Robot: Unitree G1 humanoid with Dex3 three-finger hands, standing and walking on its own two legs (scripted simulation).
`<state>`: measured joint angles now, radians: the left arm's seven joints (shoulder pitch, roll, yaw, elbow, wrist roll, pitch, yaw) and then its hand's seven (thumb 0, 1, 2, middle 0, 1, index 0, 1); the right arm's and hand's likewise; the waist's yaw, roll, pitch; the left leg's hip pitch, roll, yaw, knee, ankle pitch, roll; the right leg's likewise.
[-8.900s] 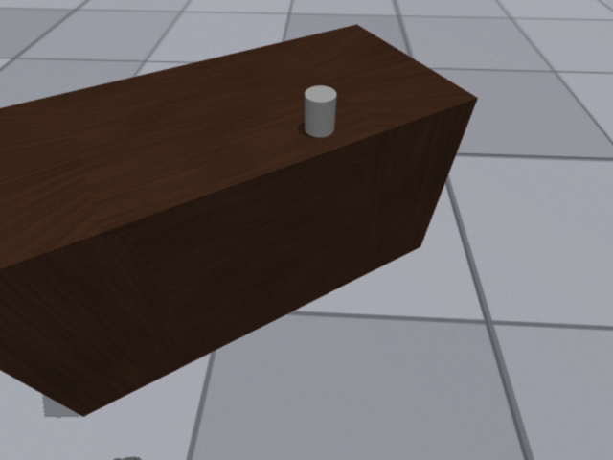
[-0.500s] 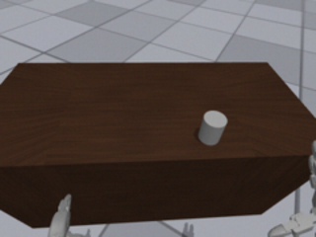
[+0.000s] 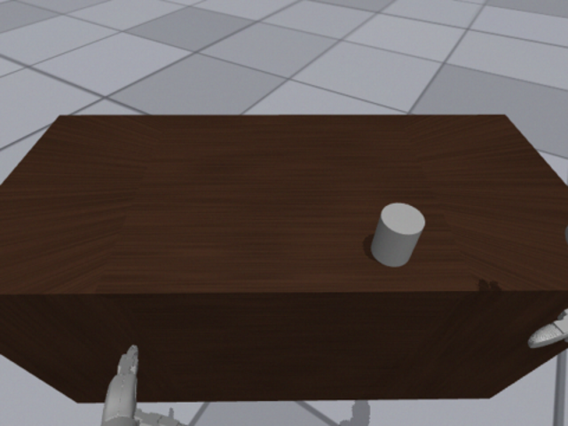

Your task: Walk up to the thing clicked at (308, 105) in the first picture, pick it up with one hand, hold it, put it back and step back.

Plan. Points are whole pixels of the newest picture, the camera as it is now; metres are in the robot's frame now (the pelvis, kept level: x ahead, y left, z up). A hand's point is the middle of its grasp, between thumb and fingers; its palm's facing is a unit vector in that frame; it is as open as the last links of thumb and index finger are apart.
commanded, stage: go down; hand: right
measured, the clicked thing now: (396, 235) +0.46 -0.18 -0.02
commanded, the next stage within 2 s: none
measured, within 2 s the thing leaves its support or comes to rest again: neither
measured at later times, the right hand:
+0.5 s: hand (566, 261) +0.31 -0.34 +0.11, palm faces +0.14 +0.99 -0.01, open 17.5 cm
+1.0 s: hand (566, 235) +0.35 -0.36 +0.11, palm faces +0.13 +0.99 +0.00, open 17.4 cm
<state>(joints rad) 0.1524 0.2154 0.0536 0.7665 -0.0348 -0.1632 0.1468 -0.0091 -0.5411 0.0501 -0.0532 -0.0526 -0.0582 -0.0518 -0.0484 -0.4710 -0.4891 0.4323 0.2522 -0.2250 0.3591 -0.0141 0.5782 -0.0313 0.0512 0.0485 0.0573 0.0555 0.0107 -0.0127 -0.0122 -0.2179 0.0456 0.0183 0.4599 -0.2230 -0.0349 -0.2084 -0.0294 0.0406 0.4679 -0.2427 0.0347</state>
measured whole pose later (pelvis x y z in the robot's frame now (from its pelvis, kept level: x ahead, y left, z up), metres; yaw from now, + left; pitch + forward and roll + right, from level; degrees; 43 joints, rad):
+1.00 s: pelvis +0.01 +0.00 -0.01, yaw +0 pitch +7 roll +1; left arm 0.19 0.26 -0.03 0.70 -0.02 -0.22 0.21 -0.01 -0.53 0.05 -0.05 -0.06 -0.06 -0.05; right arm -0.43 -0.72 -0.61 0.93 0.29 -0.19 0.62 -0.01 0.52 -0.04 0.05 0.04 0.05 0.05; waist 0.05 0.01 -0.07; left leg -0.43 0.03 0.02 0.59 -0.28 -0.03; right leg -0.44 -0.05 0.05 0.65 -0.32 0.04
